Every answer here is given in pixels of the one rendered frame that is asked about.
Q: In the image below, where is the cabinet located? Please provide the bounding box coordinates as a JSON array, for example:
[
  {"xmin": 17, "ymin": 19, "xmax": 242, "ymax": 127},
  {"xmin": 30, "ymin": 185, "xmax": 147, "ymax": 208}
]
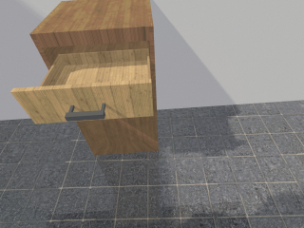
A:
[{"xmin": 29, "ymin": 0, "xmax": 159, "ymax": 156}]

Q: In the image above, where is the handle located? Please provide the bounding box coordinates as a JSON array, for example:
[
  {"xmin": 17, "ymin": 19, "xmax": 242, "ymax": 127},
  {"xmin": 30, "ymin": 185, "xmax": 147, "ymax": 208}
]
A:
[{"xmin": 65, "ymin": 103, "xmax": 105, "ymax": 122}]

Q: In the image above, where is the drawer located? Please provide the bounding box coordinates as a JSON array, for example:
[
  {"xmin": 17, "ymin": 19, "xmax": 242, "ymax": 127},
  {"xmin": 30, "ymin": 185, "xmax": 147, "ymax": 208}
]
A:
[{"xmin": 10, "ymin": 48, "xmax": 154, "ymax": 124}]

